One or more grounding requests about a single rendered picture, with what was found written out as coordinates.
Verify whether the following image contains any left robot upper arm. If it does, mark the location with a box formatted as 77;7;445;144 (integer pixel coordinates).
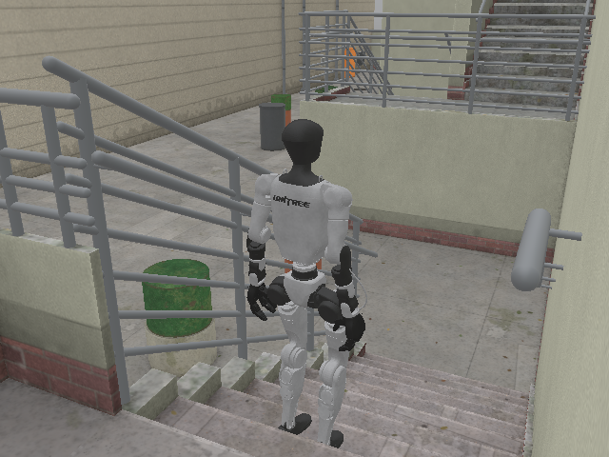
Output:
247;173;280;244

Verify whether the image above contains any right robot foot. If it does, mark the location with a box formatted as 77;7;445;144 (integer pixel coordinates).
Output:
321;430;344;448

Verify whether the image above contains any right robot hand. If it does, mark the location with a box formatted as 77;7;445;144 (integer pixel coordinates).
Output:
333;313;365;351

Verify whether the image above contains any left robot hand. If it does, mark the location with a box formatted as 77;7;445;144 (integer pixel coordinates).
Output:
246;283;277;321

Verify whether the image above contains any humanoid robot head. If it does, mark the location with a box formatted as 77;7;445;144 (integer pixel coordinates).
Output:
279;119;324;187

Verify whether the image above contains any right robot forearm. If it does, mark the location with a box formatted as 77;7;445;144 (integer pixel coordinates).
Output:
331;246;360;318

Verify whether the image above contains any left robot forearm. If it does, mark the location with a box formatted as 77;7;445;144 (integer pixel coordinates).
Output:
246;236;266;287

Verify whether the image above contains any right robot upper arm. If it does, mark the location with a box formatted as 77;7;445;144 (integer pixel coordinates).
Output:
323;183;353;265

